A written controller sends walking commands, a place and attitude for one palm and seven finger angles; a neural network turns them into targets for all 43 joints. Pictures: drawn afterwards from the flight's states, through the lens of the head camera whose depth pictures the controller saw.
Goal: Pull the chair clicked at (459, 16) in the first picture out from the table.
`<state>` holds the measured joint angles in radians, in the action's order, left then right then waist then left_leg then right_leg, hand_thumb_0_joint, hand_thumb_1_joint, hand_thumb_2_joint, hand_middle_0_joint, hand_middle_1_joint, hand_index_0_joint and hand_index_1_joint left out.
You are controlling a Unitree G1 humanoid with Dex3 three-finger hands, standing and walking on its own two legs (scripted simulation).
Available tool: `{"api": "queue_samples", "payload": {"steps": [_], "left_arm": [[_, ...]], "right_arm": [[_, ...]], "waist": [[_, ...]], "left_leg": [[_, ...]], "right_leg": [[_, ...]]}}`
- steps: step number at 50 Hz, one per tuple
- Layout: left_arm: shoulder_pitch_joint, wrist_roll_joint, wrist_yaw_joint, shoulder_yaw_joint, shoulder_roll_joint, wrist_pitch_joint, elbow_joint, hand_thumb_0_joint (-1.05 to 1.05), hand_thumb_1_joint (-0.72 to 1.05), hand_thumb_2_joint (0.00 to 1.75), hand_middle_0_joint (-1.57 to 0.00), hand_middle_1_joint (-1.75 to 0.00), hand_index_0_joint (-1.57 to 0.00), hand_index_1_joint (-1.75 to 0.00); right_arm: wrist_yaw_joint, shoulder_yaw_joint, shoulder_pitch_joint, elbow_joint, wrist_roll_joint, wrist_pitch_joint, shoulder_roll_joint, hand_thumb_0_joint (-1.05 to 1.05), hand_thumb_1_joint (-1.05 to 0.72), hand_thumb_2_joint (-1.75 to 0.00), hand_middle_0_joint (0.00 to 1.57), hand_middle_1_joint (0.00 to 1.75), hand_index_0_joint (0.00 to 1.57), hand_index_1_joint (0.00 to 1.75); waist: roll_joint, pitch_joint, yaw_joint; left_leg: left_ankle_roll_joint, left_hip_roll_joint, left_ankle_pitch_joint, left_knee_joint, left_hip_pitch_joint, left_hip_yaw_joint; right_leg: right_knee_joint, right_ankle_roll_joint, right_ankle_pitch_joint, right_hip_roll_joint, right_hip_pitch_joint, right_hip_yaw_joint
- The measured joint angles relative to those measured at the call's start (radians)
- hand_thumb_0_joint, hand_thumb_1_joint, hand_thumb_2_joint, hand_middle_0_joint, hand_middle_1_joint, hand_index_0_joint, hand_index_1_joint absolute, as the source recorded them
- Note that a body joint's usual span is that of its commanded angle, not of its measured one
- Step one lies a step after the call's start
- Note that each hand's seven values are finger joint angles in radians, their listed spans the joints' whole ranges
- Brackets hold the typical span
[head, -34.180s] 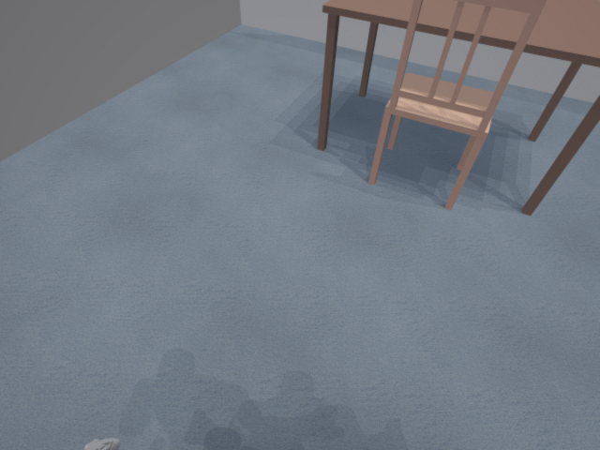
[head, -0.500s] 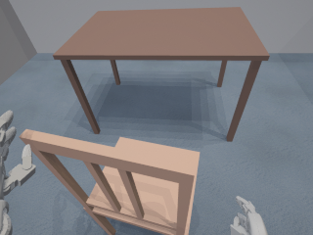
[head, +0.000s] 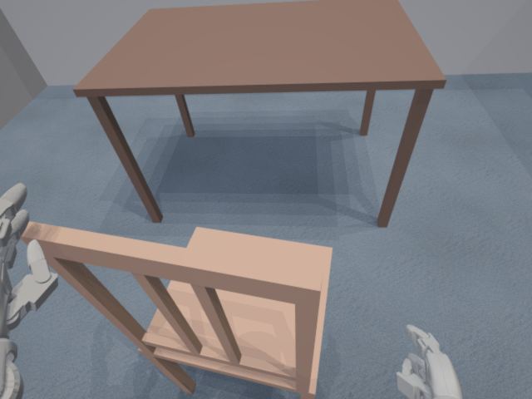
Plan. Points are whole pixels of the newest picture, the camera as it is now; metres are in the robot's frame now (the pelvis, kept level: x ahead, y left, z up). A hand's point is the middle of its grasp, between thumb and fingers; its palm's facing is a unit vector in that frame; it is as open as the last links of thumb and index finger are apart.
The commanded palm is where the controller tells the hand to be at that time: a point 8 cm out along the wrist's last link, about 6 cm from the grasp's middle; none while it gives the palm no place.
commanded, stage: step back with the hand held close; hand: left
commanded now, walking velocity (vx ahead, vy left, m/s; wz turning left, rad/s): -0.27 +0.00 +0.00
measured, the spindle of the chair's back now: (174, 316) +0.26 +0.21 -0.07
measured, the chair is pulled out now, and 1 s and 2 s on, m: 0.62 0.62 0.62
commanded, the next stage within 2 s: stop stepping back and stand still in 1.62 s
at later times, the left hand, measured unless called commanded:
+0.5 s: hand (19, 354) +0.13 +0.27 +0.14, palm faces +0.41 -0.78 -0.48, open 7.4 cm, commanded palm +0.07 +0.31 +0.18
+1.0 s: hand out of the picture +0.08 +0.27 +0.16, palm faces +0.47 -0.74 -0.49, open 7.4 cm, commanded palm +0.02 +0.31 +0.18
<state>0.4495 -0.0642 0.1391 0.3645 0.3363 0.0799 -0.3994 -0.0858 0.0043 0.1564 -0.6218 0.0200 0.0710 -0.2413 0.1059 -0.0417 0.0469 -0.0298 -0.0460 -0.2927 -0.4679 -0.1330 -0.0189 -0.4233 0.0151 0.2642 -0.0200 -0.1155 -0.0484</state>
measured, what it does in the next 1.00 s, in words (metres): shifts its weight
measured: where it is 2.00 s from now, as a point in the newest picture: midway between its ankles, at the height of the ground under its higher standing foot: outside the picture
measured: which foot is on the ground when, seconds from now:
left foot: down 0.00-1.00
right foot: down 0.00-1.00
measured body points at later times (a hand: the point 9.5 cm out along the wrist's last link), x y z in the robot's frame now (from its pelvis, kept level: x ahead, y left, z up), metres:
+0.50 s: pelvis -0.07 +0.01 -0.01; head -0.05 +0.00 +0.44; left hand +0.10 +0.31 +0.17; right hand +0.11 -0.23 -0.09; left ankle -0.02 +0.14 -0.74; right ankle -0.02 -0.13 -0.74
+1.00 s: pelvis -0.11 +0.01 -0.02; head -0.08 +0.01 +0.43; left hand +0.05 +0.31 +0.19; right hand +0.06 -0.22 -0.11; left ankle -0.03 +0.14 -0.73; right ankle -0.02 -0.13 -0.74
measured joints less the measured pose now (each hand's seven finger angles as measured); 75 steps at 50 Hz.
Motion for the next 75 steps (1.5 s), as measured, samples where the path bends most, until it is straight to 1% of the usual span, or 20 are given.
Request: {"api": "queue_samples", "payload": {"steps": [7,16,23,27,34,39,43,49,52,55,58,60,62,64,66,68,70,72,74,75], "left_arm": [[0.082,0.009,-0.004,0.012,0.03,0.036,-0.021,0.01,0.89,0.9,-0.19,-0.29,-0.21,-0.3],[0.143,0.006,0.01,0.03,0.077,0.029,-0.082,0.02,0.89,0.89,-0.19,-0.29,-0.21,-0.3],[0.142,0.006,0.027,0.013,0.055,0.022,-0.096,0.02,0.89,0.89,-0.21,-0.3,-0.21,-0.3],[0.134,0.013,0.037,0.009,0.052,0.04,-0.119,0.02,0.89,0.9,-0.21,-0.3,-0.21,-0.3],[0.101,0.024,0.052,0.046,0.072,0.068,-0.12,0.02,0.89,0.9,-0.21,-0.3,-0.21,-0.3],[0.102,0.022,0.046,0.074,0.097,0.084,-0.129,0.02,0.89,0.9,-0.21,-0.3,-0.21,-0.3],[0.098,0.036,0.037,0.071,0.085,0.099,-0.124,0.02,0.89,0.9,-0.21,-0.31,-0.21,-0.3],[0.107,0.03,0.04,0.069,0.067,0.124,-0.165,0.02,0.89,0.9,-0.21,-0.31,-0.21,-0.3],[0.111,0.03,0.041,0.074,0.077,0.137,-0.189,0.02,0.89,0.9,-0.22,-0.31,-0.21,-0.3],[0.117,0.028,0.041,0.102,0.104,0.151,-0.197,0.01,0.89,0.9,-0.22,-0.31,-0.21,-0.3],[0.101,0.028,0.037,0.126,0.122,0.169,-0.163,0.01,0.89,0.9,-0.22,-0.31,-0.21,-0.3],[0.095,0.026,0.032,0.134,0.119,0.173,-0.145,0.01,0.89,0.9,-0.22,-0.31,-0.21,-0.3],[0.099,0.023,0.026,0.142,0.114,0.186,-0.138,0.01,0.89,0.9,-0.21,-0.31,-0.21,-0.3],[0.089,0.024,0.012,0.119,0.086,0.198,-0.127,0.01,0.89,0.9,-0.21,-0.31,-0.21,-0.3],[0.09,0.026,0.003,0.087,0.076,0.204,-0.136,0.02,0.89,0.9,-0.21,-0.31,-0.21,-0.3],[0.099,0.029,0.001,0.053,0.068,0.204,-0.149,0.02,0.89,0.9,-0.21,-0.31,-0.21,-0.3],[0.12,0.036,0.002,0.045,0.066,0.205,-0.151,0.01,0.89,0.9,-0.22,-0.31,-0.21,-0.3],[0.133,0.041,0.009,0.063,0.082,0.21,-0.142,0.01,0.89,0.9,-0.22,-0.31,-0.21,-0.3],[0.136,0.04,0.016,0.091,0.106,0.213,-0.134,0.01,0.89,0.89,-0.22,-0.31,-0.21,-0.3],[0.137,0.038,0.019,0.104,0.118,0.211,-0.136,0.01,0.89,0.89,-0.22,-0.31,-0.21,-0.3]], "right_arm": [[0.008,0.025,-0.034,0.035,0.001,-0.068,0.002,0.01,-0.9,-0.9,0.2,0.3,0.2,0.3],[-0.008,0.037,-0.01,0.032,0.011,-0.097,0.031,0.01,-0.9,-0.9,0.2,0.3,0.2,0.3],[-0.014,0.024,0.009,0.034,0.006,-0.067,0.029,0.01,-0.9,-0.9,0.2,0.3,0.2,0.3],[-0.016,0.015,0.025,0.037,0.0,-0.044,0.021,0.01,-0.9,-0.9,0.2,0.3,0.2,0.3],[-0.018,0.0,0.053,0.051,0.0,-0.007,0.025,0.01,-0.9,-0.9,0.2,0.3,0.2,0.3],[-0.006,-0.01,0.053,0.054,-0.002,0.014,0.046,0.01,-0.9,-0.9,0.2,0.3,0.2,0.3],[0.001,-0.009,0.059,0.045,-0.006,0.025,0.051,0.01,-0.9,-0.9,0.2,0.3,0.2,0.3],[0.014,0.003,0.051,0.008,-0.022,0.032,0.036,0.01,-0.9,-0.89,0.2,0.3,0.2,0.3],[0.013,0.012,0.042,-0.011,-0.027,0.031,0.022,0.01,-0.9,-0.89,0.2,0.3,0.2,0.3],[0.004,0.019,0.036,-0.008,-0.024,0.038,0.02,0.01,-0.9,-0.89,0.2,0.3,0.2,0.3],[-0.002,0.024,0.039,-0.003,-0.014,0.056,0.044,0.01,-0.9,-0.9,0.2,0.3,0.2,0.3],[0.005,0.022,0.048,0.003,-0.012,0.073,0.056,0.01,-0.9,-0.9,0.2,0.3,0.2,0.3],[0.015,0.015,0.044,0.001,-0.016,0.092,0.065,0.01,-0.9,-0.9,0.2,0.3,0.2,0.3],[0.023,0.015,0.025,-0.016,-0.023,0.104,0.057,0.01,-0.9,-0.9,0.2,0.3,0.2,0.3],[0.033,0.017,0.024,-0.035,-0.024,0.106,0.056,0.01,-0.9,-0.9,0.2,0.3,0.2,0.3],[0.042,0.023,0.026,-0.056,-0.026,0.093,0.053,0.01,-0.9,-0.89,0.2,0.3,0.2,0.3],[0.035,0.023,0.027,-0.06,-0.027,0.072,0.05,0.01,-0.9,-0.89,0.2,0.3,0.2,0.3],[0.02,0.018,0.021,-0.048,-0.025,0.054,0.047,0.01,-0.9,-0.89,0.2,0.3,0.2,0.3],[0.008,0.016,0.007,-0.026,-0.022,0.044,0.041,0.01,-0.9,-0.9,0.2,0.3,0.2,0.3],[0.004,0.017,-0.001,-0.013,-0.021,0.041,0.036,0.01,-0.9,-0.9,0.2,0.3,0.2,0.3]], "waist": [[-0.005,-0.03,-0.042],[-0.052,-0.021,-0.05],[-0.066,-0.002,-0.034],[-0.074,0.012,-0.026],[-0.071,0.018,-0.037],[-0.086,-0.005,-0.041],[-0.072,-0.007,-0.044],[-0.086,-0.019,-0.034],[-0.095,-0.026,-0.036],[-0.088,-0.029,-0.041],[-0.08,-0.017,-0.056],[-0.075,0.001,-0.055],[-0.077,0.009,-0.04],[-0.031,-0.017,-0.041],[-0.043,-0.02,-0.031],[-0.083,-0.011,-0.022],[-0.117,0.006,-0.032],[-0.138,0.014,-0.047],[-0.143,0.01,-0.064],[-0.14,0.004,-0.072]], "left_leg": [[0.011,0.015,0.033,0.01,-0.062,0.023],[0.014,0.026,0.056,-0.017,-0.12,0.022],[0.012,0.014,0.062,-0.078,-0.182,0.006],[0.019,0.012,0.061,-0.111,-0.218,-0.001],[0.028,0.009,0.085,-0.119,-0.251,-0.01],[0.026,0.023,0.085,-0.151,-0.269,-0.005],[0.032,0.007,0.026,-0.203,-0.305,-0.001],[0.026,0.017,-0.079,-0.242,-0.346,0.0],[0.028,0.022,-0.019,-0.216,-0.343,0.001],[0.022,0.005,0.138,-0.191,-0.34,-0.001],[0.015,-0.007,0.107,-0.198,-0.349,-0.018],[0.008,-0.015,0.112,-0.191,-0.362,-0.026],[-0.005,-0.027,0.118,-0.196,-0.381,-0.019],[-0.002,-0.06,0.114,-0.202,-0.386,-0.047],[0.001,-0.033,-0.005,-0.27,-0.404,-0.061],[-0.001,0.027,-0.109,-0.473,-0.429,-0.054],[-0.004,0.06,-0.167,-0.583,-0.418,-0.024],[-0.004,0.059,-0.186,-0.523,-0.361,0.002],[-0.002,0.044,-0.15,-0.338,-0.279,0.012],[0.001,0.034,-0.083,-0.221,-0.232,0.016]], "right_leg": [[-0.013,0.013,-0.028,-0.016,-0.08,0.024],[-0.059,0.015,-0.039,-0.026,-0.145,0.025],[-0.078,0.009,-0.063,-0.013,-0.184,0.012],[-0.086,0.011,-0.077,-0.012,-0.205,0.007],[-0.109,0.006,0.005,-0.005,-0.233,0.002],[-0.131,0.011,-0.093,-0.013,-0.254,0.018],[-0.176,0.008,-0.049,-0.007,-0.28,0.011],[-0.184,0.0,-0.081,-0.016,-0.313,0.012],[-0.183,0.003,-0.087,-0.02,-0.318,0.015],[-0.232,0.001,-0.015,-0.004,-0.336,0.015],[-0.361,-0.004,0.117,0.028,-0.328,0.028],[-0.338,-0.008,0.126,0.034,-0.274,0.019],[-0.248,-0.014,0.095,0.035,-0.212,0.012],[-0.2,-0.025,0.068,0.073,-0.188,-0.012],[-0.182,-0.035,0.052,0.068,-0.193,-0.008],[-0.162,-0.04,0.038,0.037,-0.199,0.015],[-0.127,-0.036,0.014,0.007,-0.202,0.032],[-0.099,-0.028,-0.01,-0.011,-0.21,0.041],[-0.096,-0.021,-0.023,-0.015,-0.229,0.041],[-0.107,-0.017,-0.023,-0.014,-0.242,0.037]]}}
